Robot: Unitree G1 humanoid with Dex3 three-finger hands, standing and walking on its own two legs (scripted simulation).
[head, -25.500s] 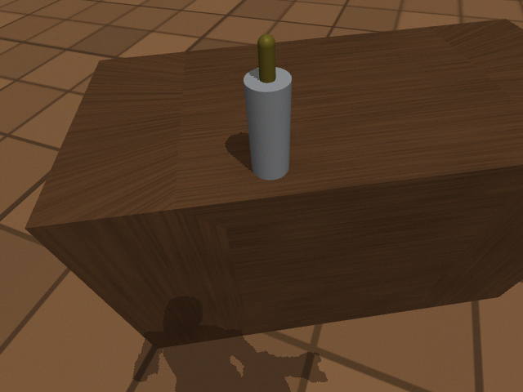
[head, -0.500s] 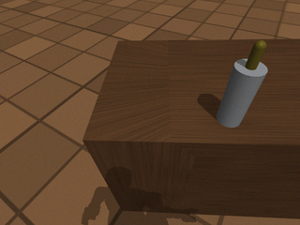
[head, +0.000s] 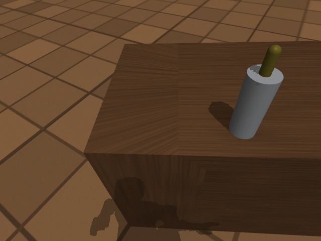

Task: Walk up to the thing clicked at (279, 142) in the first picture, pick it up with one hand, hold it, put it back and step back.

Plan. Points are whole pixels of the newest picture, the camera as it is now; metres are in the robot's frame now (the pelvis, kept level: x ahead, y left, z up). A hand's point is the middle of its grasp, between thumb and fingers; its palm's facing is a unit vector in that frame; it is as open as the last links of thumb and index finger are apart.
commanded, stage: home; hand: right
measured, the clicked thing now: (255, 95) +0.41 -0.20 +0.15
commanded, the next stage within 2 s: stand in 0.40 s
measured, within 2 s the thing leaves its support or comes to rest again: neither
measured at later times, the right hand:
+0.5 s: hand out of the picture +0.06 -0.25 -0.16, palm faces -0.06 +0.94 -0.34, open 17.5 cm
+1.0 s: hand out of the picture +0.06 -0.25 -0.16, palm faces -0.07 +0.94 -0.34, open 8.6 cm
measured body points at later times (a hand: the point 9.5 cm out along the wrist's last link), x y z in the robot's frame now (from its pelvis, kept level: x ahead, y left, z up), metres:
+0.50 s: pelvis +0.00 +0.00 +0.00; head +0.01 -0.01 +0.45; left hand +0.07 +0.30 -0.13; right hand +0.06 -0.30 -0.14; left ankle -0.01 +0.13 -0.75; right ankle +0.00 -0.08 -0.75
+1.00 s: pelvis +0.00 +0.00 +0.00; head +0.01 -0.01 +0.45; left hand +0.06 +0.30 -0.13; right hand +0.06 -0.30 -0.14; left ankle -0.01 +0.13 -0.75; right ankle +0.00 -0.08 -0.75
